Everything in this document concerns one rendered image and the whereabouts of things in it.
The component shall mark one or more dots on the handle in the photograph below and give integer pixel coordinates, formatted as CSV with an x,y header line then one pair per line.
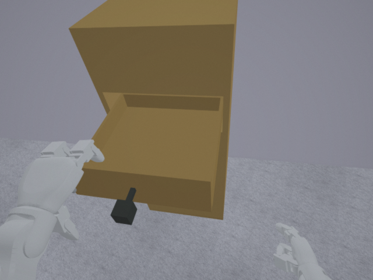
x,y
124,210

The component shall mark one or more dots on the robot right forearm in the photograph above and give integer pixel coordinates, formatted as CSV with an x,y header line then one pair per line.
x,y
310,271

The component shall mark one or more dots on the robot left forearm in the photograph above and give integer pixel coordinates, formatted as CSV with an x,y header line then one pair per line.
x,y
24,238

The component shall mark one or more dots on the left robot hand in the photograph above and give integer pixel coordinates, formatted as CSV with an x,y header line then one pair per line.
x,y
50,180

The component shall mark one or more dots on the drawer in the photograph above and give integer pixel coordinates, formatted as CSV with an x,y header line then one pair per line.
x,y
166,146

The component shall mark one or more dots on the right robot hand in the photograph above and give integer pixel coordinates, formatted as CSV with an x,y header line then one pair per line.
x,y
289,258

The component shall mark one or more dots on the cabinet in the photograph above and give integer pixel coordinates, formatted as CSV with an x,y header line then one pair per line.
x,y
166,47

